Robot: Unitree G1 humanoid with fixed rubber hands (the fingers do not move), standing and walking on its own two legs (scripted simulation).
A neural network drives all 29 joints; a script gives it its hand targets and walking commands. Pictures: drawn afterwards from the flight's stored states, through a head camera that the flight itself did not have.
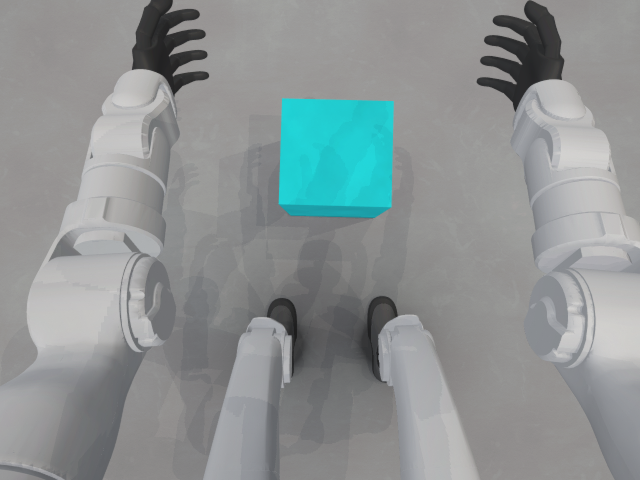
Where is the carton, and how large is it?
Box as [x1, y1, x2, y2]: [279, 98, 393, 217]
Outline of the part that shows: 282,98 279,204 290,215 374,217 389,208 391,203 393,101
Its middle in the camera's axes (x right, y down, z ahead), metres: +0.03 -0.15 +0.85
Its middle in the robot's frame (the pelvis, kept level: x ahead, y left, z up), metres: +0.53 -0.01 -0.53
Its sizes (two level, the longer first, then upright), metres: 0.210 0.200 0.250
